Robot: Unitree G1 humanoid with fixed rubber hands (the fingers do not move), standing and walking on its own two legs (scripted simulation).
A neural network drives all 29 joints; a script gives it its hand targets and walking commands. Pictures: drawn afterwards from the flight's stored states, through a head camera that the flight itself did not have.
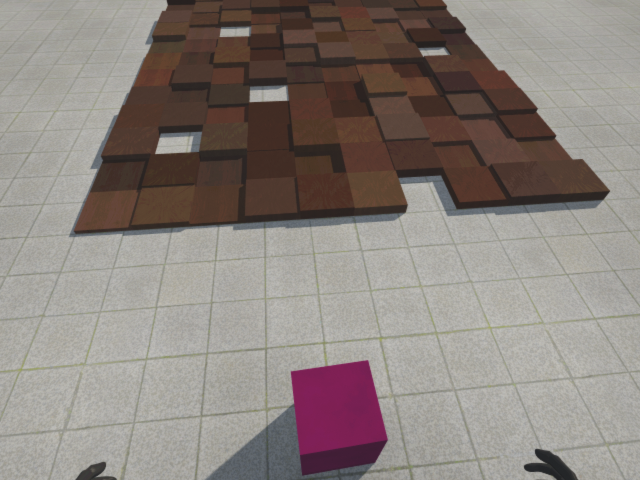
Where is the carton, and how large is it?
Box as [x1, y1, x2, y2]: [291, 360, 387, 475]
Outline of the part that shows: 367,360 291,371 302,475 374,462 382,449 387,438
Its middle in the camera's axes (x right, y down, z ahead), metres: +0.04 +0.49 +1.07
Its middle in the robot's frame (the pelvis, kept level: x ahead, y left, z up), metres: +0.38 -0.05 -0.66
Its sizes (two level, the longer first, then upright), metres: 0.210 0.200 0.250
